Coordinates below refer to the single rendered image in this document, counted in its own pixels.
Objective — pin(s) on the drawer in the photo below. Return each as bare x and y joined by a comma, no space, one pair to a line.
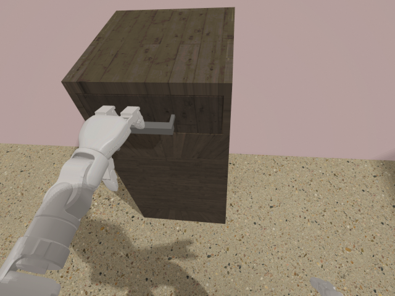
193,113

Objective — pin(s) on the robot left hand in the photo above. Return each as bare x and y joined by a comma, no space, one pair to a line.
106,132

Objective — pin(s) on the robot right hand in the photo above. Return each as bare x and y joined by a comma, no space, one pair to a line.
324,288

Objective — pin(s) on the cabinet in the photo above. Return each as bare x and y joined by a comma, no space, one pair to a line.
182,176

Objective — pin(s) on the left robot upper arm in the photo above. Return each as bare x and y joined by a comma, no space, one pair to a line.
21,284

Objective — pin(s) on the robot left forearm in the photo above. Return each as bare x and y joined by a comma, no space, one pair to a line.
45,245

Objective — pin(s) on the handle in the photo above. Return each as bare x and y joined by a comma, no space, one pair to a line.
156,127

